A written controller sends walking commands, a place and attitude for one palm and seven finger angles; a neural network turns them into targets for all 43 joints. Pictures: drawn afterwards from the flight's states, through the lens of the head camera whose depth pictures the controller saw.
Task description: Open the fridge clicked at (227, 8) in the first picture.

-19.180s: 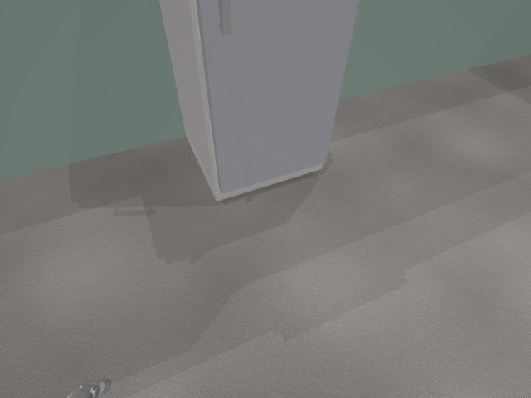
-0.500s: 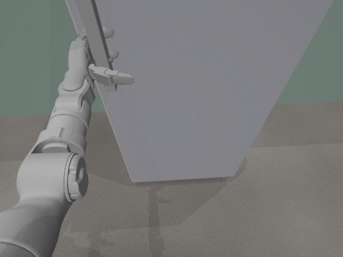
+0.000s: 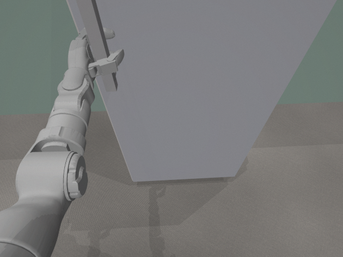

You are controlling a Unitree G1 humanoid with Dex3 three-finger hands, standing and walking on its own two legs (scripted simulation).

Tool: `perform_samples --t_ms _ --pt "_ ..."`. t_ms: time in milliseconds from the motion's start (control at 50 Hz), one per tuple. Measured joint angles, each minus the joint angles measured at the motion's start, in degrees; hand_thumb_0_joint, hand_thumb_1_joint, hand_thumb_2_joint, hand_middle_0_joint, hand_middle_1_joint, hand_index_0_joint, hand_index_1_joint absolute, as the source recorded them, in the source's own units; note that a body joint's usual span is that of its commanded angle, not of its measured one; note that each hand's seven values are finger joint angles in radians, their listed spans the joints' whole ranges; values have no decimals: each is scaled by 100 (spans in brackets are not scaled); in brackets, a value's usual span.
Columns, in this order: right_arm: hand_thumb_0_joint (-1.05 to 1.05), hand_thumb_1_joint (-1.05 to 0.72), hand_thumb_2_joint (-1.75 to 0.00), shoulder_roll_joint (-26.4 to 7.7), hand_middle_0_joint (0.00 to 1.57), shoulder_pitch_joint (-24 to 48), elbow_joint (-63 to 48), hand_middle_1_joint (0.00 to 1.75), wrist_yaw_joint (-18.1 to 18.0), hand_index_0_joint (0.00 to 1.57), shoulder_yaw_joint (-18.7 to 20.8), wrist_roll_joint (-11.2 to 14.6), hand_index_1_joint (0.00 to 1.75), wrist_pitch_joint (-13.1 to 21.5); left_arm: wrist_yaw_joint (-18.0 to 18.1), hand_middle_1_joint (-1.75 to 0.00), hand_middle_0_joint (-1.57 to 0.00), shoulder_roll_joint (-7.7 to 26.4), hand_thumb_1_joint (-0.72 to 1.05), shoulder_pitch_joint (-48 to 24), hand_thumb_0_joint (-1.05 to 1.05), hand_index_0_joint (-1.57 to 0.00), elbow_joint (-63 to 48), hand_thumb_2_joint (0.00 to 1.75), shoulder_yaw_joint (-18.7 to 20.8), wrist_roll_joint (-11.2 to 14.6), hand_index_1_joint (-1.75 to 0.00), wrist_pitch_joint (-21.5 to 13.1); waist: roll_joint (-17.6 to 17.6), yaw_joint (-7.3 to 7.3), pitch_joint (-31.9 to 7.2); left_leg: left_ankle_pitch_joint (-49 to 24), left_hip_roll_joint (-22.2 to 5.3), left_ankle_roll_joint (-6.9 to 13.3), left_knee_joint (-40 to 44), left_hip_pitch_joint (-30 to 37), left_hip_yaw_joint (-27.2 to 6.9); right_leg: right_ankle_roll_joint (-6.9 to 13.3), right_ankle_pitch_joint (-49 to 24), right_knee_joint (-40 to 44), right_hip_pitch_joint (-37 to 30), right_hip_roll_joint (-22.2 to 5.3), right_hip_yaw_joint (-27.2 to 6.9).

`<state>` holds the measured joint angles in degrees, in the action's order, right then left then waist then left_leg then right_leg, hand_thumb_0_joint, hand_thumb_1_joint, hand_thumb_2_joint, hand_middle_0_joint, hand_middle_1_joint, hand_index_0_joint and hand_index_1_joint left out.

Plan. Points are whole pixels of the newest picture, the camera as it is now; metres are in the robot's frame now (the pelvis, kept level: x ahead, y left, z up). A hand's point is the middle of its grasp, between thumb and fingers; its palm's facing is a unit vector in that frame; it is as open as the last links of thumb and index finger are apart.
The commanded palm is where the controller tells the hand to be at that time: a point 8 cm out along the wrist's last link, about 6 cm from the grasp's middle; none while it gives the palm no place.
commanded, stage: grip the handle and tug to test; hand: left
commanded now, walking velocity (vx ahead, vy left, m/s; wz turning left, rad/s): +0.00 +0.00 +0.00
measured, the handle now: (92, 10) +0.55 +0.15 +0.28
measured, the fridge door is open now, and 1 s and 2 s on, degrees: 0 2 28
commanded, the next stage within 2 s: pull the door a little, standing still in 0.84 s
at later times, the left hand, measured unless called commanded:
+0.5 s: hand (110, 59) +0.50 +0.13 +0.20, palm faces +0.04 -1.00 +0.00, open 5.9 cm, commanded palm +0.47 +0.17 +0.19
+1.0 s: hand (110, 63) +0.49 +0.12 +0.20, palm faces +0.03 -1.00 +0.00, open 6.0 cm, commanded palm +0.45 +0.18 +0.19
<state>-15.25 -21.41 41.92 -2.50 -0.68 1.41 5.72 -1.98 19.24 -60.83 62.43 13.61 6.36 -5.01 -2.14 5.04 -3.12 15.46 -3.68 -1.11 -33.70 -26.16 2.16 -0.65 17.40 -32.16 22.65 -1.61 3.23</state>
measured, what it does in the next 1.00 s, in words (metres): stands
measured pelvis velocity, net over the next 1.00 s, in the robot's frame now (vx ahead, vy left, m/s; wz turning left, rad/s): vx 0.03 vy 0.00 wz -0.02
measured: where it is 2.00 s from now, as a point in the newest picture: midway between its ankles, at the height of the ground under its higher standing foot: outside the picture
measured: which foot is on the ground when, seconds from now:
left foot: down 0.00-1.00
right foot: down 0.00-1.00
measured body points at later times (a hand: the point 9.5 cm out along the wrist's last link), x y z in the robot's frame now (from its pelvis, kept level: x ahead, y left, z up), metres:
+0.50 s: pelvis +0.01 +0.00 +0.00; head +0.05 -0.01 +0.45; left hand +0.49 +0.18 +0.20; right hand +0.06 -0.27 -0.12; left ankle +0.01 +0.13 -0.73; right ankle -0.02 -0.13 -0.73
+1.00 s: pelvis +0.03 +0.00 +0.01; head +0.05 -0.02 +0.46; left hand +0.48 +0.18 +0.20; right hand +0.13 -0.26 -0.11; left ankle +0.01 +0.13 -0.73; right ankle -0.02 -0.13 -0.73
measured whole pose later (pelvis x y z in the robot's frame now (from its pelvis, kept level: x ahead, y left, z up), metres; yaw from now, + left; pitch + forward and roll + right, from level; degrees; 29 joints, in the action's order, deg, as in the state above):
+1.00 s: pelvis +0.03 +0.00 +0.01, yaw -1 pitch +5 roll +0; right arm -14.6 -17.3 38.3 -3.1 -0.3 2.6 1.6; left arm -1.8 14.0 -44.0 37.4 13.5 7.8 5.8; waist -2.7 2.2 -4.0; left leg 16.4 -3.8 -1.3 -28.5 -17.1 3.9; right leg -0.8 17.7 -27.0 14.3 -1.3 1.7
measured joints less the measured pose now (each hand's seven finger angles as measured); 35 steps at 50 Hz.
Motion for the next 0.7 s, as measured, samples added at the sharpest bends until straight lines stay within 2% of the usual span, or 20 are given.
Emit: perform_samples --t_ms 100,500,700 --pt "1 -90 -90 5 20 9 -22 30 -9 21 2 15 30 -18 -27 -137 -42 -19 66 63 1 -39 -84 80 -3 18 -137 28 1 -22 -3 20 -6 -7 11 45 1 4 16 18 -48 7 -1" --pt "1 -90 -90 3 20 123 -106 30 -41 21 5 39 30 -150 -32 -140 -40 -85 66 246 1 -38 -372 80 55 16 -140 170 1 -57 6 27 -9 -13 93 180 22 7 22 89 -167 14 -22" --pt "1 -90 -90 16 20 103 -189 30 -22 21 21 70 30 -234 13 -140 -37 -140 68 698 1 -35 -967 79 90 75 -140 410 -30 -76 -57 46 -21 -8 221 368 122 -2 7 208 -304 28 -118"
